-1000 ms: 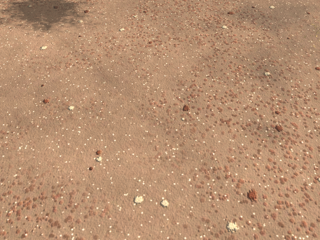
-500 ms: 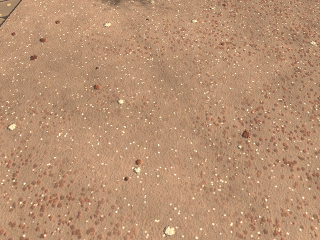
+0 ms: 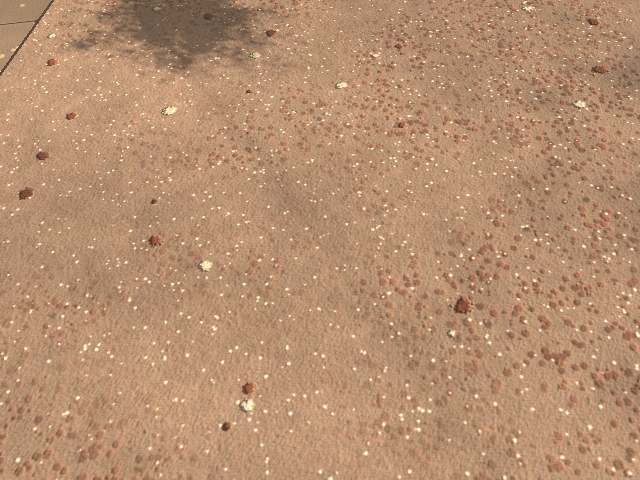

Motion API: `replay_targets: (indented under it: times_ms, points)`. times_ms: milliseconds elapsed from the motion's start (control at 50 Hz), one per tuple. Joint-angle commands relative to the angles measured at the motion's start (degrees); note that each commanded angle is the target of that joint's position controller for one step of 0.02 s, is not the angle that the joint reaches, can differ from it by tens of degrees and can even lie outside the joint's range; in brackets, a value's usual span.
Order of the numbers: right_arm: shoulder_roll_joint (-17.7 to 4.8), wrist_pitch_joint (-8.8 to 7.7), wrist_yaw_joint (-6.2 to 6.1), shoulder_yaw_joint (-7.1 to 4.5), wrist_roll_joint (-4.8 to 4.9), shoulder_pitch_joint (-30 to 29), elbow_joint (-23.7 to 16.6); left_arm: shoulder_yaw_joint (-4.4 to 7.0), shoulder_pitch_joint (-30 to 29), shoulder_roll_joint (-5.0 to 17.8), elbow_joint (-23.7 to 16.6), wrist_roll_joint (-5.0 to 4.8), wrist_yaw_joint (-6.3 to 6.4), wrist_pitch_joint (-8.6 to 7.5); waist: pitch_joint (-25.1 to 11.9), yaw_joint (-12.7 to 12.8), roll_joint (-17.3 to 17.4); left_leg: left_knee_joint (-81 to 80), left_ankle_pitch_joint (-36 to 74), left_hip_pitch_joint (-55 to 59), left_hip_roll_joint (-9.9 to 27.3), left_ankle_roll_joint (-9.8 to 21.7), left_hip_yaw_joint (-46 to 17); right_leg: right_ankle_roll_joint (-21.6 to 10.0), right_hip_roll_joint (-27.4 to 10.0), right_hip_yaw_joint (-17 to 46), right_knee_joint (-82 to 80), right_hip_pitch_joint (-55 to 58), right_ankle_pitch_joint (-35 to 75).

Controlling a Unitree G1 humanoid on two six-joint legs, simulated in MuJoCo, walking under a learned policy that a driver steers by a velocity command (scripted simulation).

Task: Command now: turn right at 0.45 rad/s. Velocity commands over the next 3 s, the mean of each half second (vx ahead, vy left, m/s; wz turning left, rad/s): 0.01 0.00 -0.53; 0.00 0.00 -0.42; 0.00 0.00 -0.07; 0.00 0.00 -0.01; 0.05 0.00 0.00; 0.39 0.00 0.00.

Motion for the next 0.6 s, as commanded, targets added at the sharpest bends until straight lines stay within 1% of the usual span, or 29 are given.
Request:
replay_targets:
  times_ms: [20,40,60,100,140,200,220,240,260,280,300,320,340,360,380,400,420,440,480,520,560,600]
  points:
    - [-4.56,-0.43,-0.18,-1.54,0.17,-1.73,-4.08,2.71,-2.05,10.27,-4.88,-1.32,0.98,-0.85,-7.26,-1.63,-6.85,8.22,0.25,-11.69,2.35,-1.78,-4.32,-11.49,-14.37,16.97,-8.23,14.98,37.47]
    - [-3.69,-0.48,-0.20,-1.31,0.24,-2.01,-4.37,2.66,-2.46,9.94,-5.07,-1.58,1.14,-0.26,-7.38,-2.00,-7.18,5.46,1.94,-9.69,1.93,-2.37,-3.39,-10.97,-12.81,15.76,-8.18,13.69,37.53]
    - [-2.95,-0.61,-0.14,-1.09,0.41,-2.13,-4.47,2.85,-1.99,10.11,-5.17,-1.51,1.31,0.30,-7.68,-1.86,-7.87,2.38,3.43,-8.20,1.37,-2.82,-2.66,-10.79,-11.81,15.24,-8.09,13.40,37.30]
    - [-2.37,-0.98,0.13,-0.77,0.80,-2.72,-4.67,3.30,-1.47,10.83,-5.64,-1.45,1.69,1.10,-8.45,-1.18,-9.02,-4.72,5.87,-5.04,0.90,-3.33,-2.59,-10.50,-10.73,15.26,-7.51,13.37,35.31]
    - [-2.78,-1.21,0.59,-0.69,0.98,-2.73,-4.73,3.63,-2.10,11.61,-6.45,-1.46,1.76,1.72,-8.72,-0.87,-10.46,-10.32,7.43,-0.46,0.35,-3.50,-2.60,-10.58,-10.47,16.60,-7.54,11.08,32.75]
    - [-4.62,-1.54,1.31,-1.19,1.26,-0.47,-4.31,3.65,-3.98,11.66,-7.78,-1.59,1.40,2.29,-8.09,-1.39,-12.35,-18.13,8.83,5.35,-0.31,-3.07,-2.59,-10.16,-9.73,20.19,-7.34,8.36,28.24]
    - [-5.04,-1.78,1.57,-1.42,1.26,1.19,-3.90,3.52,-5.10,11.42,-8.30,-1.86,1.40,2.47,-7.82,-2.43,-12.37,-23.23,11.73,8.02,-0.28,-2.62,-2.44,-9.18,-8.82,21.11,-6.56,7.59,25.37]
    - [-5.32,-2.08,1.82,-1.69,1.15,3.38,-3.23,3.31,-6.30,11.00,-8.92,-2.19,1.55,2.69,-7.45,-3.92,-12.02,-30.57,17.49,12.25,-0.11,-1.84,-1.74,-7.53,-7.16,21.23,-5.24,5.95,21.02]
    - [-6.98,-2.19,1.76,-2.31,0.74,4.98,-2.73,2.83,-5.47,9.48,-9.29,-1.89,1.75,2.75,-7.90,-3.76,-9.94,-33.71,22.05,18.22,3.54,-0.37,-3.72,-5.17,-4.94,20.35,-2.56,2.06,13.27]
    - [-11.00,-1.97,1.24,-3.15,-0.49,6.51,-3.26,1.79,-3.11,5.89,-9.65,-0.78,1.60,2.69,-9.95,-2.38,1.93,-34.56,30.60,25.77,16.17,4.15,-15.21,-1.94,0.81,14.02,9.98,-6.19,-3.07]
    - [-13.48,-1.67,1.53,-3.40,-2.57,5.83,-3.51,1.98,-1.57,6.03,-11.66,-0.95,1.30,1.89,-8.29,-0.55,15.89,-36.26,40.39,24.66,27.14,14.53,-30.25,0.75,7.47,6.86,20.86,-17.15,-23.19]
    - [-10.90,-2.08,1.46,-2.69,-2.61,4.29,-4.76,3.25,-0.69,10.77,-10.75,-0.81,0.98,1.38,-7.73,-0.78,11.73,-37.06,38.56,22.58,29.28,18.47,-30.32,2.31,2.97,7.74,32.99,-18.55,-22.14]
    - [-7.62,-2.30,1.21,-1.85,-2.06,1.45,-5.52,4.26,-0.71,13.20,-9.53,-1.59,0.79,1.65,-5.94,-0.13,7.17,-36.31,35.26,20.39,25.14,16.01,-22.91,2.89,1.91,7.11,37.25,-18.56,-17.55]
    - [-6.59,-2.25,1.04,-1.53,-1.28,-0.85,-6.06,4.40,0.16,12.36,-8.36,-1.60,1.07,2.41,-4.57,0.66,5.14,-36.02,31.21,19.05,20.99,13.03,-16.94,3.78,1.15,5.99,38.50,-18.45,-13.85]
    - [-6.13,-2.17,0.76,-1.32,-0.50,-1.47,-6.05,4.18,-0.34,11.35,-8.44,-1.32,1.20,2.99,-3.45,0.04,5.57,-36.13,30.63,18.62,19.44,12.11,-13.98,4.72,0.65,5.39,39.91,-19.48,-10.54]
    - [-6.27,-1.93,0.39,-1.15,-0.45,-0.84,-5.80,3.69,-1.11,9.73,-9.06,-1.39,0.94,3.26,-2.89,-0.55,6.03,-36.45,32.25,17.58,18.19,12.13,-10.88,5.46,0.54,4.00,40.29,-19.08,-8.46]
    - [-6.46,-1.66,0.04,-1.18,-0.64,0.35,-5.46,3.28,-2.36,8.61,-10.14,-1.66,0.70,3.29,-2.76,-1.28,6.62,-36.91,32.74,17.89,17.36,12.37,-8.50,5.97,0.32,2.40,38.40,-19.03,-6.86]
    - [-6.81,-1.40,-0.32,-1.31,-0.78,1.95,-5.13,2.86,-3.98,7.64,-11.36,-1.87,0.51,3.21,-3.12,-2.32,7.27,-37.05,33.25,19.92,17.52,12.88,-7.38,6.40,-0.13,1.42,35.47,-19.78,-5.97]
    - [-7.87,-0.99,-0.76,-1.71,-0.75,4.28,-4.66,2.23,-6.31,6.65,-13.28,-1.73,0.09,3.07,-4.65,-4.00,7.72,-36.71,34.38,23.90,19.04,13.71,-6.46,6.92,-1.42,0.52,29.21,-19.56,-5.66]
    - [-9.43,-0.69,-0.59,-2.28,-0.45,4.14,-4.87,1.65,-6.95,5.85,-14.50,-1.44,-0.63,3.01,-5.90,-4.43,8.27,-36.24,34.75,23.93,19.97,13.71,-4.45,6.53,-2.47,-1.02,22.92,-15.54,-6.09]
    - [-10.80,-0.46,-0.10,-2.79,-0.13,3.37,-5.24,1.58,-6.44,6.17,-15.16,-1.49,-1.27,3.09,-6.21,-4.25,9.17,-35.91,35.59,21.72,20.50,13.31,-2.40,5.53,-2.33,-3.35,17.68,-10.29,-6.06]
    - [-11.40,-0.42,0.44,-3.05,0.48,3.49,-5.26,1.96,-5.65,7.06,-15.62,-1.56,-1.81,3.43,-5.97,-4.05,9.65,-34.76,34.96,21.24,21.33,12.56,-1.57,4.19,-1.72,-5.04,12.81,-7.19,-5.23]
